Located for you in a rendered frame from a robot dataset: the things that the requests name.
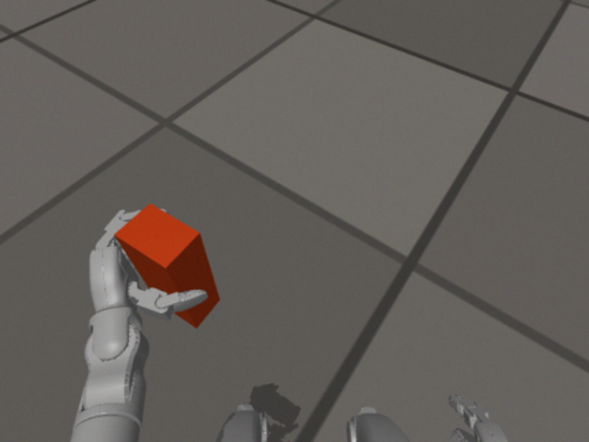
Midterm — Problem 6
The carton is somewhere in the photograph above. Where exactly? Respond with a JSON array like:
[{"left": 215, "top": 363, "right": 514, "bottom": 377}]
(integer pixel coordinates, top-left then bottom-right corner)
[{"left": 114, "top": 204, "right": 220, "bottom": 329}]

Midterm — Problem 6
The left robot arm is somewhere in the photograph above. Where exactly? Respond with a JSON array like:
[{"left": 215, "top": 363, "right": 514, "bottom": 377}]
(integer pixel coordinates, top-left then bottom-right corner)
[{"left": 70, "top": 306, "right": 149, "bottom": 442}]

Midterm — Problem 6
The left robot hand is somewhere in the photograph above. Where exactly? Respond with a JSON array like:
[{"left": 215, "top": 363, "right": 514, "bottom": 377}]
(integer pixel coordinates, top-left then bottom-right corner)
[{"left": 89, "top": 209, "right": 208, "bottom": 321}]

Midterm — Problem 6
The right robot hand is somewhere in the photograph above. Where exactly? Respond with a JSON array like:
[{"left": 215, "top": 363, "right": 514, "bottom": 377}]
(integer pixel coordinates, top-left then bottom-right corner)
[{"left": 449, "top": 394, "right": 509, "bottom": 442}]

